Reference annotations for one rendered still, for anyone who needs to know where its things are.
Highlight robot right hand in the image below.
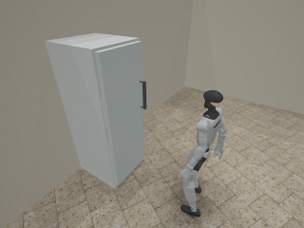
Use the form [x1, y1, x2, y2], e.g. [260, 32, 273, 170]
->
[213, 146, 224, 160]

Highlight robot left upper arm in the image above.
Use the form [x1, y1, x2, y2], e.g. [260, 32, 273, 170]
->
[196, 119, 209, 154]

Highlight humanoid robot head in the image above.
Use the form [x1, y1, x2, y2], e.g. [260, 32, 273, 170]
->
[203, 90, 223, 120]

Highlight right robot shin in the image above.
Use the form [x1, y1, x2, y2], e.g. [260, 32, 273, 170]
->
[192, 171, 199, 188]

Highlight handle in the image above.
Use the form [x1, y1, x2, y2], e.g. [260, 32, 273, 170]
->
[140, 81, 147, 109]

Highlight left robot forearm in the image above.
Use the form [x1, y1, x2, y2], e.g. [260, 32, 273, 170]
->
[185, 146, 203, 172]

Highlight robot left hand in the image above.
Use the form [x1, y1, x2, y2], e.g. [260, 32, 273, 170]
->
[178, 168, 191, 183]

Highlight fridge door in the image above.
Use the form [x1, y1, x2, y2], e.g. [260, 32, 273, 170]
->
[94, 41, 145, 185]

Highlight robot right upper arm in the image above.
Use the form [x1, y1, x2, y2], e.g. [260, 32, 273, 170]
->
[216, 107, 227, 134]

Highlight right robot forearm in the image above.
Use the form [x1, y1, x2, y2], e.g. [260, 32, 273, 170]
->
[217, 130, 227, 148]

